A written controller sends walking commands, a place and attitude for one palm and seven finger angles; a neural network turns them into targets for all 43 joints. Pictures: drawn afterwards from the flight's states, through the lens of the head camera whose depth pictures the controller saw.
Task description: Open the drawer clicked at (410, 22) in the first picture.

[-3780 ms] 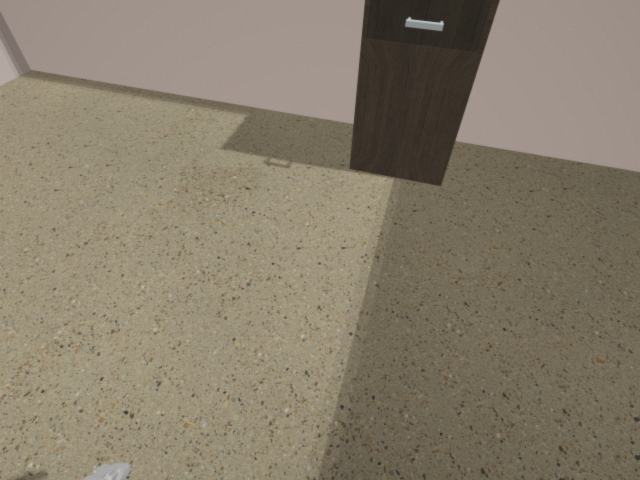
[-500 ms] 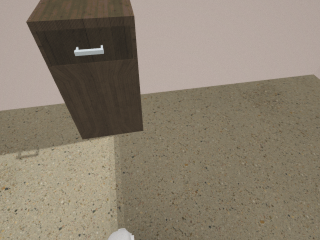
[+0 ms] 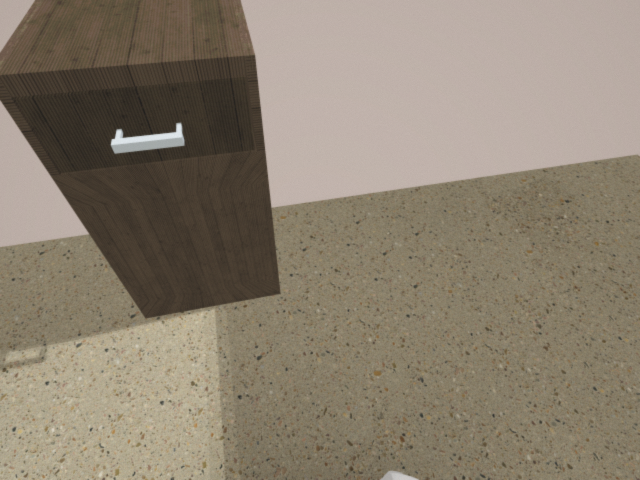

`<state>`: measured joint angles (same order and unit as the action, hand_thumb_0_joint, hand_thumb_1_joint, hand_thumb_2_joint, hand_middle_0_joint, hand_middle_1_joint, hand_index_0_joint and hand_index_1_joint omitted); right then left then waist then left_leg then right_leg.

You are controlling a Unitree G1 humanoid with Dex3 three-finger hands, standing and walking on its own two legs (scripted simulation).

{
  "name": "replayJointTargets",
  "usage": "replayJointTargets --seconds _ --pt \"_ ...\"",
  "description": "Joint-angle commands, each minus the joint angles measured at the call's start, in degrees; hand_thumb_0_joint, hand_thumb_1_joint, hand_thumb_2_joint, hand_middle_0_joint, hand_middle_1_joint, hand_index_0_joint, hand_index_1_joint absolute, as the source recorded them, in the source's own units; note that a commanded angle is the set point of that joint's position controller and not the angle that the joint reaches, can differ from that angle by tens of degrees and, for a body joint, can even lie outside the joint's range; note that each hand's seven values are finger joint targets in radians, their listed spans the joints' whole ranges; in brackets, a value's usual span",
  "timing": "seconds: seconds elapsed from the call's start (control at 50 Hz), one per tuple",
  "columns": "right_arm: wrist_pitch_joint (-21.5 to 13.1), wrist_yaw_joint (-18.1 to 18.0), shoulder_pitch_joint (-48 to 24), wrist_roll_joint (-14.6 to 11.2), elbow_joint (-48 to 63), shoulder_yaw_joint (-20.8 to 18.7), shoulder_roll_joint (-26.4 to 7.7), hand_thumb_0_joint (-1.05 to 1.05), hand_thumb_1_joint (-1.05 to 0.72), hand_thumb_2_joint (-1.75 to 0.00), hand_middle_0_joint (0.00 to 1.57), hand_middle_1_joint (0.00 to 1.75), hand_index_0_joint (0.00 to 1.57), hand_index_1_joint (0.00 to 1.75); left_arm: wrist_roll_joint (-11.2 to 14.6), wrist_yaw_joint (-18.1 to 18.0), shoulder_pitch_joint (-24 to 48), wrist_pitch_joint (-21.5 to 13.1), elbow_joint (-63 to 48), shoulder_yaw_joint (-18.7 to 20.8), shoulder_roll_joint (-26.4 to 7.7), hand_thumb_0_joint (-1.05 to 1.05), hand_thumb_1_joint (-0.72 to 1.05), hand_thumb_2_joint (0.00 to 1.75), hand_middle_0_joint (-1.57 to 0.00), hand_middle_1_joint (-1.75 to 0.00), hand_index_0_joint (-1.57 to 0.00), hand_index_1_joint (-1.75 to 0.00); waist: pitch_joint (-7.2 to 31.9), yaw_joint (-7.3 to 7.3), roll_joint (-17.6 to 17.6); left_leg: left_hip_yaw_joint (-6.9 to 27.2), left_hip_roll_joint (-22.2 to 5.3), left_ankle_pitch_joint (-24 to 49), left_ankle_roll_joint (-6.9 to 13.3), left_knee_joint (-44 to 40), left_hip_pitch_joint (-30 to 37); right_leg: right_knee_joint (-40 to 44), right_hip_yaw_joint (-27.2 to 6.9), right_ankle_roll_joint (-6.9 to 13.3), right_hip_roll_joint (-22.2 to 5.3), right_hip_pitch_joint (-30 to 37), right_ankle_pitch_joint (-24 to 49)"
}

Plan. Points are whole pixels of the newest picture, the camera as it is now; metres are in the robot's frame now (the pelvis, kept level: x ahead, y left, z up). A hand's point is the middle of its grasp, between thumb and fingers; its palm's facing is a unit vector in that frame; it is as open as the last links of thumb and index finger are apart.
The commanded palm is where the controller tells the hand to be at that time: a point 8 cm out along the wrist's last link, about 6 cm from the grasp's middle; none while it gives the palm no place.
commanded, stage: turn to face it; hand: left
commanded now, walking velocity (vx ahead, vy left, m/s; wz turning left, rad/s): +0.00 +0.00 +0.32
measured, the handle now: (149, 136) +0.75 +0.39 -0.02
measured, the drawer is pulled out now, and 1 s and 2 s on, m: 0.00 0.00 0.00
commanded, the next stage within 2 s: take the last steps up to it in 0.24 s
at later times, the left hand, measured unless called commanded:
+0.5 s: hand out of the picture +0.06 +0.21 -0.19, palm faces +0.21 -0.96 -0.17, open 7.3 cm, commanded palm none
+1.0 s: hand out of the picture +0.11 +0.15 -0.16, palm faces +0.27 -0.95 -0.18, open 7.3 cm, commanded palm none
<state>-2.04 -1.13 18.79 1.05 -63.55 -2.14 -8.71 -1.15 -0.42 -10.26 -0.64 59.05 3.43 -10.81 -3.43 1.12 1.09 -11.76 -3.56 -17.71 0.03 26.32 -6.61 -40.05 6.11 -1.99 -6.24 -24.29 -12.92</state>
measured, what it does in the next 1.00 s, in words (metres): walks ahead: right foot, then left foot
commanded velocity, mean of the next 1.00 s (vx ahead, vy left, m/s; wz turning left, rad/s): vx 0.19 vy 0.00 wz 0.13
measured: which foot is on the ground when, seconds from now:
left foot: down 0.00-0.06, up 0.08-0.36, down 0.38-0.80, up 0.82-1.00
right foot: up 0.00-0.02, down 0.04-0.38, up 0.40-0.78, down 0.80-1.00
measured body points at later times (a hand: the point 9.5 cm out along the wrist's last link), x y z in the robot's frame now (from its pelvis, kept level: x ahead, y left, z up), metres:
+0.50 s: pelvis +0.06 +0.02 +0.00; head +0.05 +0.04 +0.45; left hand +0.05 +0.26 -0.17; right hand +0.13 -0.22 -0.14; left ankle +0.04 +0.11 -0.74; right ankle +0.06 -0.12 -0.69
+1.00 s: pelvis +0.16 -0.01 +0.01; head +0.17 -0.02 +0.46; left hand +0.10 +0.20 -0.15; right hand +0.21 -0.23 -0.16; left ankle +0.15 +0.12 -0.67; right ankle +0.17 -0.11 -0.74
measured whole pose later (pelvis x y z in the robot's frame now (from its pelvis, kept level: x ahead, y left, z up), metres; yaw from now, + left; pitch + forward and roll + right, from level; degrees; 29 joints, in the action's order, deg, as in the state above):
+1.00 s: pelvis +0.16 -0.01 +0.01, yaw +11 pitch -2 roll +0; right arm 0.7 0.8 16.9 1.2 -62.8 -3.7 -9.7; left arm -1.3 -1.0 -20.6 -3.0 63.1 2.1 -6.3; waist -0.9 -0.6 -1.1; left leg -4.5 -5.1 -17.7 0.3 57.9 -26.4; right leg -23.3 9.6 1.6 -2.5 -7.4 -14.3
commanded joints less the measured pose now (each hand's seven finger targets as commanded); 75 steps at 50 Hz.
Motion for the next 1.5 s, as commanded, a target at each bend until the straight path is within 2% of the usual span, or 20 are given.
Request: replayJointTargets --seconds 0.0,0.04,0.06,0.32,0.36,0.38,0.46,0.64,0.74,0.78,0.8,0.84,0.94,1.1,1.16,1.2,1.22,1.26,1.34,1.48 --pt "-0.15 0.0 0.19 -0.28 2.05 -1.23 -6.01 0.0 -0.9 -0.9 0.2 0.3 0.2 0.3 -0.2 -0.58 -9.5 -1.42 0.66 0.17 -3.49 0.0 0.9 0.9 -0.2 -0.3 -0.2 -0.3 3.96 -3.74 -3.38 6.61 -7.76 17.44 2.25 2.64 -8.46 13.9 -0.96 -0.5 -0.77 18.34 14.46" --pt "0.85 0.21 2.57 -0.78 3.67 -0.81 -2.22 0.0 -0.9 -0.9 0.2 0.3 0.2 0.3 -0.29 -1.12 -13.54 -1.93 1.23 1.42 -11.32 0.0 0.9 0.9 -0.2 -0.3 -0.2 -0.3 8.98 -4.2 14.45 3.27 0.49 -17.1 -1.91 21.21 -17.78 18.62 -16.59 8.27 -19.85 25.84 33.82" --pt "1.79 -0.15 1.54 -0.79 3.79 -0.89 -2.58 0.0 -0.9 -0.9 0.2 0.3 0.2 0.3 -0.11 -1.24 -12.43 -1.55 0.57 1.04 -11.09 0.0 0.9 0.9 -0.2 -0.3 -0.2 -0.3 7.84 -4.5 10.8 7.59 -0.34 -20.8 -1.61 28.27 -16.67 21.15 -16.35 11.32 -20.94 20.93 29.3" --pt "2.86 0.99 2.04 -0.27 3.64 -1.02 -2.24 0.0 -0.9 -0.9 0.2 0.3 0.2 0.3 0.23 -2.03 -1.56 0.89 -2.32 1.22 -7.01 0.0 0.9 0.9 -0.2 -0.3 -0.2 -0.3 3.31 0.38 3.88 4.74 -0.42 5.38 -2.42 2.85 -2.8 14.78 1.15 4.5 -10.54 5.98 2.58" --pt "2.08 0.65 3.3 0.74 4.56 -2.21 -9.54 0.0 -0.9 -0.9 0.2 0.3 0.2 0.3 0.95 -1.24 -2.26 1.51 -4.11 0.23 -2.05 0.0 0.9 0.9 -0.2 -0.3 -0.2 -0.3 1.98 0.77 -17.0 25.19 -14.29 0.72 3.64 -11.28 -3.79 2.78 5.05 -1.27 -0.79 -0.85 -13.73" --pt "2.18 0.46 2.58 1.15 5.35 -2.53 -11.88 0.0 -0.9 -0.9 0.2 0.3 0.2 0.3 0.46 -0.92 0.34 1.46 -5.47 0.18 -2.11 0.0 0.9 0.9 -0.2 -0.3 -0.2 -0.3 -0.52 1.67 -18.24 31.15 -18.66 -6.82 8.17 -16.71 -7.9 -5.82 2.32 -0.84 1.33 -1.95 -18.63" --pt "0.21 -0.53 0.33 0.62 5.24 -1.37 -8.18 0.0 -0.9 -0.9 0.2 0.3 0.2 0.3 -0.8 0.5 -0.26 0.45 -3.14 0.26 -2.83 0.0 0.9 0.9 -0.2 -0.3 -0.2 -0.3 -2.04 0.66 -11.63 24.61 -13.85 -1.51 8.56 -16.14 -1.4 -18.94 -3.36 0.22 -0.4 -9.72 -10.6" --pt "-0.2 -0.32 3.56 0.54 3.13 -2.26 -8.8 0.0 -0.9 -0.9 0.2 0.3 0.2 0.3 -0.3 0.98 -0.44 -0.25 -2.17 -0.56 -0.92 0.0 0.9 0.9 -0.2 -0.3 -0.2 -0.3 -1.37 1.59 -8.52 18.7 -12.95 2.55 10.03 -14.78 1.61 -1.8 -0.6 -0.41 0.39 -2.66 -9.76" --pt "0.08 0.02 0.8 0.11 2.42 -1.94 -7.2 0.0 -0.9 -0.9 0.2 0.3 0.2 0.3 -0.47 0.82 -9.95 -1.36 1.3 0.03 -1.21 0.0 0.9 0.9 -0.2 -0.3 -0.2 -0.3 -0.72 -3.15 -4.08 14.39 -8.5 -4.19 6.06 -5.39 -8.82 13.45 1.25 0.37 2.96 15.77 -0.63" --pt "-0.37 0.71 -0.98 -0.55 4.71 -0.91 -1.88 0.0 -0.9 -0.9 0.2 0.3 0.2 0.3 -0.97 -0.08 -20.14 -2.5 4.21 1.7 -9.06 0.0 0.9 0.9 -0.2 -0.3 -0.2 -0.3 1.08 -7.26 17.75 3.57 2.32 -12.11 1.39 18.82 -26.84 25.51 -22.27 6.71 -13.75 30.09 -10.39" --pt "0.11 1.08 -4.16 -0.22 6.68 -1.21 -4.27 0.0 -0.9 -0.9 0.2 0.3 0.2 0.3 -0.14 -0.64 -23.16 -2.23 4.41 1.9 -11.09 0.0 0.9 0.9 -0.2 -0.3 -0.2 -0.3 0.16 -8.31 16.48 6.56 1.34 -17.18 1.53 29.45 -30.37 31.8 -30.6 11.0 -19.9 27.63 -17.61" --pt "0.54 1.54 -5.87 0.2 5.75 -1.99 -4.21 0.0 -0.9 -0.9 0.2 0.3 0.2 0.3 -0.03 -1.07 -17.5 -2.46 3.6 1.45 -7.24 0.0 0.9 0.9 -0.2 -0.3 -0.2 -0.3 -5.07 -5.83 11.67 10.42 -2.08 -8.28 1.89 37.32 -31.44 34.4 -27.47 10.96 -17.19 17.59 -25.68" --pt "1.31 2.18 -1.54 0.36 3.44 -1.57 -0.82 0.0 -0.9 -0.9 0.2 0.3 0.2 0.3 -0.41 -1.23 -12.99 -3.69 2.6 -0.14 -2.76 0.0 0.9 0.9 -0.2 -0.3 -0.2 -0.3 -4.02 -0.77 3.76 8.3 -3.32 2.08 -0.34 31.35 -24.56 31.64 -8.25 8.63 -10.69 12.35 -1.39" --pt "0.18 2.53 -9.02 -0.1 6.9 -1.04 -0.71 0.0 -0.9 -0.9 0.2 0.3 0.2 0.3 -0.56 -1.02 -16.25 -3.54 5.14 0.0 -4.39 0.0 0.9 0.9 -0.2 -0.3 -0.2 -0.3 -3.38 -2.73 5.5 4.9 -1.59 3.91 -0.22 11.76 -17.05 26.72 -5.26 9.11 -10.46 15.09 9.09" --pt "-0.68 1.8 -2.1 0.24 4.33 -1.24 -2.99 0.0 -0.9 -0.9 0.2 0.3 0.2 0.3 -0.01 -1.01 -15.06 -2.73 5.17 0.06 -3.39 0.0 0.9 0.9 -0.2 -0.3 -0.2 -0.3 -0.3 0.6 1.75 3.39 0.25 9.09 0.08 1.82 -2.31 16.54 -1.58 6.36 -6.32 11.23 9.11" --pt "-1.24 0.56 9.42 0.84 2.03 -3.43 -13.0 0.0 -0.9 -0.9 0.2 0.3 0.2 0.3 0.47 -0.53 -17.18 -2.27 3.7 -0.76 1.33 0.0 0.9 0.9 -0.2 -0.3 -0.2 -0.3 8.18 3.73 -19.17 26.22 -17.88 15.76 6.83 -5.26 14.34 -9.04 4.79 2.08 3.25 -2.92 -14.77" --pt "-0.37 0.24 11.04 0.36 1.86 -3.27 -13.88 0.0 -0.9 -0.9 0.2 0.3 0.2 0.3 0.1 -0.7 -15.11 -2.15 2.11 -0.7 0.57 0.0 0.9 0.9 -0.2 -0.3 -0.2 -0.3 8.06 4.06 -17.38 31.61 -22.12 11.43 10.6 -10.8 12.11 -19.37 0.6 2.57 4.48 -6.21 -23.52" --pt "-0.46 -0.32 4.29 0.36 3.06 -2.24 -9.48 0.0 -0.9 -0.9 0.2 0.3 0.2 0.3 -0.29 -0.47 -10.63 -1.76 1.88 -0.58 1.11 0.0 0.9 0.9 -0.2 -0.3 -0.2 -0.3 1.5 2.71 -12.41 26.58 -18.94 8.79 10.66 -13.05 2.44 -25.79 -2.67 3.02 0.61 -8.56 -17.05" --pt "-1.05 -1.48 -4.42 0.16 4.84 -0.31 -4.72 0.0 -0.9 -0.9 0.2 0.3 0.2 0.3 0.5 -0.9 -14.07 0.14 4.26 -1.02 2.97 0.0 0.9 0.9 -0.2 -0.3 -0.2 -0.3 2.81 -2.41 -4.87 12.08 -14.29 43.02 7.87 -9.93 -4.73 -13.95 -5.18 0.1 -0.56 3.49 -8.4" --pt "1.85 -2.02 -4.66 0.31 4.89 -2.22 -9.35 0.0 -0.9 -0.9 0.2 0.3 0.2 0.3 -0.12 -1.17 -7.23 3.59 -1.07 0.45 -1.95 0.0 0.9 0.9 -0.2 -0.3 -0.2 -0.3 2.01 -0.89 -10.96 11.92 -16.05 43.84 9.54 -7.31 -2.99 -9.56 -3.95 0.4 2.17 2.15 -9.63"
